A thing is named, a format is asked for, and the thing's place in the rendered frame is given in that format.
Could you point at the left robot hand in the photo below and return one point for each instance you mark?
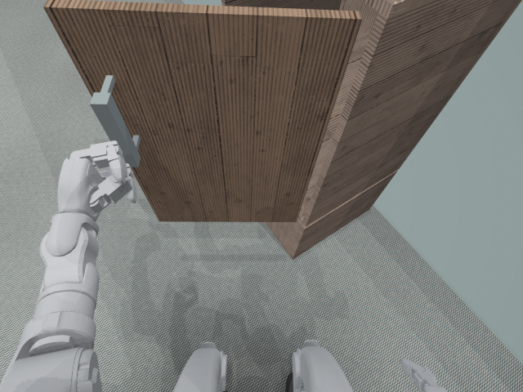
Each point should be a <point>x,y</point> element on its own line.
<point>79,180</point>

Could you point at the robot thigh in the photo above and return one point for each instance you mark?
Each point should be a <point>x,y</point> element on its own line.
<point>316,370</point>
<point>205,371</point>

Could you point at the left robot thigh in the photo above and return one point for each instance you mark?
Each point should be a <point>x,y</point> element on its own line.
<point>205,371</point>

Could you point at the robot left upper arm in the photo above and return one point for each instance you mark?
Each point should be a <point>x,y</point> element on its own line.
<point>72,370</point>

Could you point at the left robot forearm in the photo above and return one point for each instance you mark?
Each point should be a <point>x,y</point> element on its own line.
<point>64,311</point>

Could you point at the cupboard door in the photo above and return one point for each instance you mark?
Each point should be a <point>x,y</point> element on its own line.
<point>231,103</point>

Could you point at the handle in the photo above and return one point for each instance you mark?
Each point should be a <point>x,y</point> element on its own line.
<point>111,120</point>

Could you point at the right robot hand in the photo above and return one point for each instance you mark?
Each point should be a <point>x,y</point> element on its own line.
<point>423,379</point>

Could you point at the right robot thigh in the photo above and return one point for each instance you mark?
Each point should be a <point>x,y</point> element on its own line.
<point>316,370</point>

